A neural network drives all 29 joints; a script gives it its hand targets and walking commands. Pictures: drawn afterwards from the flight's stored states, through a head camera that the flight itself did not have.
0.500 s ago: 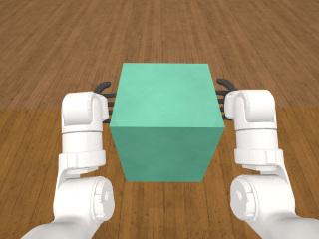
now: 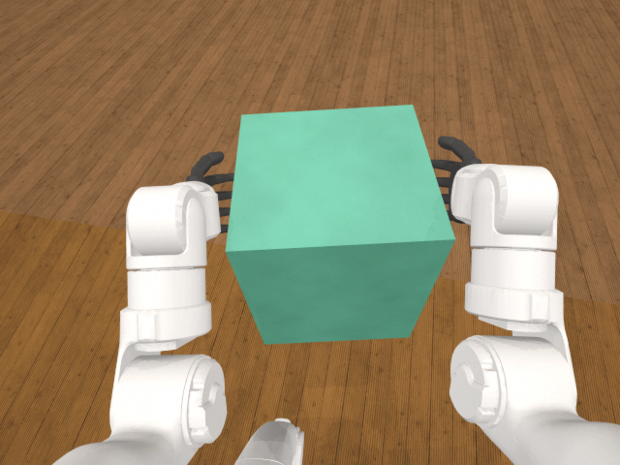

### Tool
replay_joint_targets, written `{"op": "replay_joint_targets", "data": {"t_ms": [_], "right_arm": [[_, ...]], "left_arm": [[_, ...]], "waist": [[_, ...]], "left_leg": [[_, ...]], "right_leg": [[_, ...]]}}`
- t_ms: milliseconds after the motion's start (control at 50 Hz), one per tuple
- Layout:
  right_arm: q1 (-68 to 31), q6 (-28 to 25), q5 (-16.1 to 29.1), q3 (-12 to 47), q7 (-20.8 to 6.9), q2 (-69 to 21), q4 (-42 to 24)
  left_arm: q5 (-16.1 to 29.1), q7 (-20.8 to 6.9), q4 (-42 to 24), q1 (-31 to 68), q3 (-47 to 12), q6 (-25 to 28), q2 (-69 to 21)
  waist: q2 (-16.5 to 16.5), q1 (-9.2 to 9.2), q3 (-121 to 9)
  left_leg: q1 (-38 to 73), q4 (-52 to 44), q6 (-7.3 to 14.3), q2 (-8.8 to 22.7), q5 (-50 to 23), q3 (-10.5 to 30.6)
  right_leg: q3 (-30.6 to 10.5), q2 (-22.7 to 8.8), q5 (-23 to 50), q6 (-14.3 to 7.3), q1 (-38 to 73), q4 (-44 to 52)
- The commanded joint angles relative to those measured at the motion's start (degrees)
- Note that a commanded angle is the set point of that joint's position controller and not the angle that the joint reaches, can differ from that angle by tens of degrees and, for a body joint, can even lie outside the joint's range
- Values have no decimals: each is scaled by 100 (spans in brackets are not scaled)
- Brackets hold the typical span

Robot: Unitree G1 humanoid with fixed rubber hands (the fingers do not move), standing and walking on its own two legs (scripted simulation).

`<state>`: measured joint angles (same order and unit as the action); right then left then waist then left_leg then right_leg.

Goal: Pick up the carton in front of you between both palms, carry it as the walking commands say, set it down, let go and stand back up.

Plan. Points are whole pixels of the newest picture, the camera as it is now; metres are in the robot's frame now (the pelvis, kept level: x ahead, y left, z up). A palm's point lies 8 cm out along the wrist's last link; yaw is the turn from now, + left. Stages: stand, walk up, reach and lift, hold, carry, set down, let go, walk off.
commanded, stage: carry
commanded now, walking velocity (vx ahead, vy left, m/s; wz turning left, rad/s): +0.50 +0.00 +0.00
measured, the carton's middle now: (332, 235) +0.39 +0.04 +0.07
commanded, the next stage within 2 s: none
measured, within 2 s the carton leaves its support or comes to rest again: neither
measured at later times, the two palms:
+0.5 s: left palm (284, 16) +0.71 +0.13 +0.21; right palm (480, 28) +0.68 -0.16 +0.21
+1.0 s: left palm out of the picture +1.02 +0.17 +0.24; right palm out of the picture +1.02 -0.13 +0.24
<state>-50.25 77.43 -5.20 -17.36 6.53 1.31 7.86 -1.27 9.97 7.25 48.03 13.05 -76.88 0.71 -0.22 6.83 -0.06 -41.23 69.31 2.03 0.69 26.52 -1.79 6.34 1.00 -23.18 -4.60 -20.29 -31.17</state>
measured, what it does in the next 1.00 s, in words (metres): climbs: left foot, then right foot 0.03 m higher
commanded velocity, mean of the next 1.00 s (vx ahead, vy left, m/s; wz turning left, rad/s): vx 0.50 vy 0.00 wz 0.00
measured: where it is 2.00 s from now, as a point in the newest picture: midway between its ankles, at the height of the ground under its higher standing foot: (353, 176)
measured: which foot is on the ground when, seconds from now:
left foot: up 0.00-0.12, down 0.14-0.56, up 0.58-0.92, down 0.94-1.00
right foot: down 0.00-0.18, up 0.20-0.52, down 0.54-0.96, up 0.98-1.00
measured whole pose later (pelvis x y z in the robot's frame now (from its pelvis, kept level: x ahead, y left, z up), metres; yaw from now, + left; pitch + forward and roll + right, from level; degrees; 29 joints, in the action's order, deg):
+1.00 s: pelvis +0.64 +0.02 +0.06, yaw -1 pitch +4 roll +2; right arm -52.1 76.2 -6.7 -15.4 7.0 0.4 12.4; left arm -2.3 8.3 11.3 51.2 15.4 -76.5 2.5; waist -1.8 -0.4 -3.4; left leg -32.4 41.0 3.4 -1.1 19.7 -8.1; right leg 0.9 -1.8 -30.3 -1.2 -18.1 -57.5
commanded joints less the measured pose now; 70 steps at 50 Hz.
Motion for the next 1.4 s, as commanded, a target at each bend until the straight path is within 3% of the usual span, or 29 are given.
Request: {"op": "replay_joint_targets", "data": {"t_ms": [0,80,120,140,160,180,240,400,460,500,520,540,560,620,780,860,900,920,940,960,1020,1060,1160,1240,1300,1320,1340,1360,1380], "right_arm": [[-4000,-188,1945,2914,-871,-5609,-468],[-3782,-85,1881,2999,-918,-5533,-85],[-3672,-77,1961,2997,-998,-5592,287],[-3546,-96,2032,2970,-1042,-5613,469],[-3521,-156,2016,2889,-1066,-5538,569],[-3540,-155,2086,2904,-1113,-5752,602],[-4610,-200,2805,3385,-1289,-6393,-292],[-5148,-154,3453,3586,-1343,-6444,-1013],[-4698,-90,3227,3480,-1355,-6311,-538],[-4470,-71,3071,3387,-1370,-6249,-211],[-4400,-69,2979,3342,-1376,-6217,-62],[-4418,-60,2904,3283,-1388,-6221,18],[-4392,-54,2816,3209,-1409,-6279,73],[-4430,-159,2582,3047,-1287,-6268,-84],[-4144,-199,2007,2934,-855,-5624,-597],[-3930,-82,1969,3050,-904,-5553,-237],[-3833,-60,2049,3055,-983,-5610,112],[-3704,-76,2116,3024,-1024,-5610,296],[-3676,-124,2100,2940,-1050,-5531,382],[-3753,-146,2173,2930,-1102,-5733,469],[-4790,-182,2882,3345,-1284,-6388,-391],[-5369,-205,3280,3526,-1338,-6664,-813],[-5433,-132,3505,3500,-1341,-6539,-1074],[-4848,-49,3218,3358,-1350,-6356,-470],[-4568,-47,2967,3236,-1360,-6278,-5],[-4596,-70,2867,3187,-1358,-6212,98],[-4554,-68,2827,3137,-1377,-6317,158],[-4602,-85,2761,3055,-1380,-6286,219],[-4671,-115,2709,3059,-1357,-6360,188]], "left_arm": [[3110,-1597,-1224,5535,-3352,199,-6588],[2838,-1613,-612,5078,-3188,113,-6347],[2659,-1623,-238,4870,-3098,79,-6315],[2567,-1628,-97,4827,-3039,65,-6273],[2515,-1641,-48,4794,-2924,31,-6328],[2353,-1626,3,4789,-2896,26,-6242],[2032,-1494,55,4586,-2663,107,-6248],[1573,-1057,-455,4305,-2572,80,-5629],[1502,-1081,-159,4083,-2631,12,-5555],[1545,-1165,160,3904,-2632,3,-5610],[1611,-1222,330,3815,-2626,23,-5646],[1647,-1279,419,3727,-2617,62,-5638],[1736,-1326,354,3882,-2646,132,-5760],[2404,-1517,-357,4760,-2987,180,-6485],[3074,-1609,-1089,5356,-3324,179,-6642],[2799,-1604,-536,4916,-3166,87,-6364],[2615,-1605,-183,4704,-3067,48,-6301],[2522,-1607,-38,4644,-3012,31,-6262],[2473,-1615,3,4606,-2907,3,-6321],[2363,-1633,65,4702,-2820,-5,-6261],[2107,-1523,83,4628,-2615,65,-6319],[1923,-1377,-94,4534,-2480,81,-6185],[1686,-1106,-397,4441,-2486,35,-5777],[1581,-1129,-5,4155,-2556,-55,-5682],[1699,-1291,473,4030,-2528,-69,-5802],[1775,-1367,574,3947,-2495,-54,-5884],[1791,-1421,662,3966,-2495,9,-5849],[1848,-1478,722,4022,-2423,34,-6028],[1970,-1537,547,4250,-2448,56,-6175]], "waist": [[-537,-246,-2924],[-826,-304,-2710],[-581,-816,-3092],[-160,-1132,-3566],[1474,-1249,-4072],[1809,-1309,-3608],[117,-1190,-2976],[648,-1102,-2737],[911,-971,-2637],[750,-522,-2932],[416,-178,-3363],[-552,23,-3859],[-2041,-57,-3838],[-139,-140,-3129],[-539,-253,-2874],[-806,-275,-2657],[-658,-753,-3018],[-285,-1071,-3525],[1223,-1220,-4250],[1865,-1339,-3807],[85,-1217,-3039],[356,-1029,-3065],[605,-1089,-2884],[871,-1031,-2674],[642,-546,-3015],[366,-216,-3335],[-1074,-295,-3562],[-1560,-359,-3143],[-1219,-296,-3138]], "left_leg": [[-274,-1250,-53,207,-277,-17],[1281,-2918,1,-268,-849,-756],[3223,-3739,176,-654,-1194,-1254],[4730,-3718,368,-117,-971,-503],[5877,-4246,1252,1529,-142,2753],[6119,-4865,1585,1805,-1328,4089],[5409,-4170,1287,1610,-3153,2673],[4492,-4804,1072,1334,-2210,1241],[4027,-4676,772,1124,-2971,518],[3514,-3460,463,965,-4687,-141],[2765,-2340,179,770,-4724,-409],[1371,-838,-136,356,-2809,-403],[-139,475,-242,-637,372,-71],[-963,1465,24,-20,102,449],[-338,-1223,-67,240,-412,-40],[1089,-2878,14,-246,-884,-769],[2892,-3739,182,-651,-1250,-1282],[4445,-3726,358,-228,-1082,-664],[5966,-4046,1249,1493,-54,2518],[6212,-4855,1645,1831,-1144,4162],[5375,-4188,1305,1639,-3168,2706],[5033,-4385,971,1407,-2416,2123],[4542,-4735,1067,1346,-2268,1296],[4100,-4612,696,1105,-2968,464],[3686,-2976,230,836,-4829,-340],[2810,-1970,23,795,-3768,-343],[1170,-615,-268,121,-1654,-420],[-52,290,-269,-458,199,-65],[-355,914,-117,-212,257,236]], "right_leg": [[-1866,-1502,1660,-957,2467,913],[-1014,-1269,2470,-604,1829,766],[-288,-994,4083,-232,1305,-553],[-145,-901,3384,43,491,-1643],[-162,-258,1702,421,-1155,-3311],[-505,352,-779,411,-2398,-4343],[-815,-174,-479,195,-3098,-5000],[-333,-351,60,238,-2462,-2507],[325,27,396,154,-1217,-1143],[904,526,831,11,608,-396],[506,383,724,-185,2207,-263],[-2199,-1167,-721,-699,3452,343],[-4727,-1957,514,-1450,4032,1140],[-3341,-1773,2378,-1208,3291,361],[-1810,-1475,1607,-955,2414,931],[-1001,-1262,2641,-609,1936,772],[-297,-1020,4332,-238,1548,-479],[-128,-912,3804,32,794,-1552],[-221,-401,2059,434,-952,-3266],[-472,400,-796,440,-2309,-4313],[-856,-168,-439,192,-2989,-4944],[-863,-299,-160,171,-2718,-4284],[-445,-297,-51,283,-2299,-2432],[181,-12,975,236,-1055,-763],[697,393,1331,67,1093,259],[26,-229,916,-14,2425,232],[-2838,-1696,596,-514,3357,692],[-4080,-2073,2014,-963,3662,1079],[-3700,-2119,2588,-1170,3654,780]]}}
